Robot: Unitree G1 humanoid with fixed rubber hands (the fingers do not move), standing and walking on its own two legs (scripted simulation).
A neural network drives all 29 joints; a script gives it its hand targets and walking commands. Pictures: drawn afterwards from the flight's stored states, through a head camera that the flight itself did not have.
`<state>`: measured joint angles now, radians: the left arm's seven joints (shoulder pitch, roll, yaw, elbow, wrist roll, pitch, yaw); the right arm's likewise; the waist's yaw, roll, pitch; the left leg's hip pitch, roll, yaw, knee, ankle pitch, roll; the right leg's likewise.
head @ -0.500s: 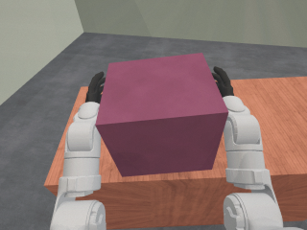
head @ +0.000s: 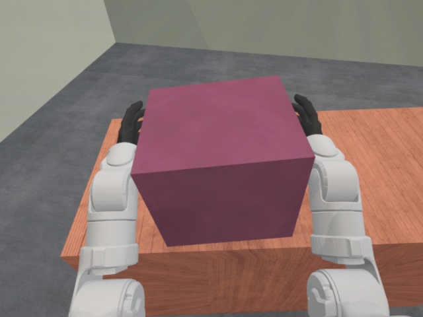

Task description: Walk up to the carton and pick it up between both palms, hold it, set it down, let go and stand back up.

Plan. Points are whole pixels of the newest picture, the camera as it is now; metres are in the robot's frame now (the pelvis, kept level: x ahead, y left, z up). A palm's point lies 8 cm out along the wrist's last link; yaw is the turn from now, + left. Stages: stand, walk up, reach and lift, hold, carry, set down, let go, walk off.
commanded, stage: hold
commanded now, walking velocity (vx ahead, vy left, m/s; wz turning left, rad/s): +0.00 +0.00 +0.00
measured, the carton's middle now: (221, 163) +0.33 -0.01 +0.15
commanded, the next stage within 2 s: none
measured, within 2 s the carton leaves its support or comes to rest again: neither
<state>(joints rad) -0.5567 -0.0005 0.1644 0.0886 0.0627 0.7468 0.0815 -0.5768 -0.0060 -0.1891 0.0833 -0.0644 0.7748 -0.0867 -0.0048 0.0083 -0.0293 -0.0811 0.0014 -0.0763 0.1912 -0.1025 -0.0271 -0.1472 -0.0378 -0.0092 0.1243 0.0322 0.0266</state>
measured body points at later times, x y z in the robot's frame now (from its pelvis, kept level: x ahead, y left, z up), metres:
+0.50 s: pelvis +0.00 +0.00 +0.00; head +0.00 -0.01 +0.45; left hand +0.37 +0.15 +0.17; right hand +0.38 -0.16 +0.17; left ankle +0.00 +0.14 -0.75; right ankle +0.06 -0.14 -0.75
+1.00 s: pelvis +0.00 +0.00 +0.00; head -0.01 -0.01 +0.45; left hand +0.37 +0.15 +0.17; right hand +0.37 -0.16 +0.17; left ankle +0.00 +0.14 -0.75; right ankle +0.06 -0.14 -0.75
